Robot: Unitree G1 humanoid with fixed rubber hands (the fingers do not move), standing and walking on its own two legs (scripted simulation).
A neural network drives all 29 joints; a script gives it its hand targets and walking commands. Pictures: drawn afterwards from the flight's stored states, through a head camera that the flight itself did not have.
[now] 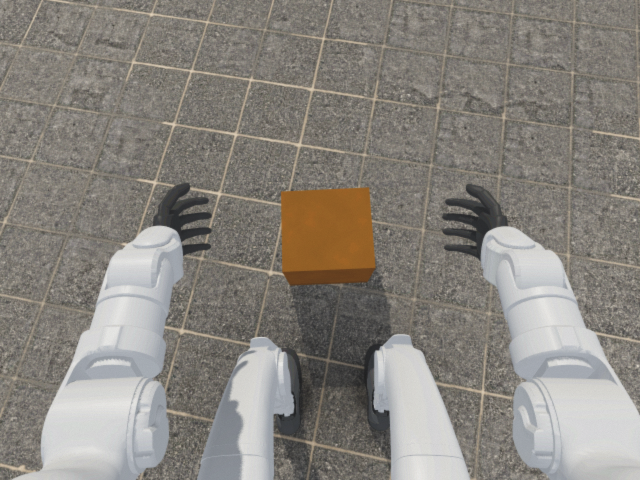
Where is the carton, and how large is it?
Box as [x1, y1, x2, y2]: [281, 187, 375, 285]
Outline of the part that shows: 368,187 281,191 282,271 290,285 367,281 375,267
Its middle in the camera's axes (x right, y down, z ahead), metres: +0.02 -0.01 +1.00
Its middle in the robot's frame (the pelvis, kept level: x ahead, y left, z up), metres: +0.53 +0.00 -0.56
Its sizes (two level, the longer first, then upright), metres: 0.212 0.197 0.193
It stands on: the floor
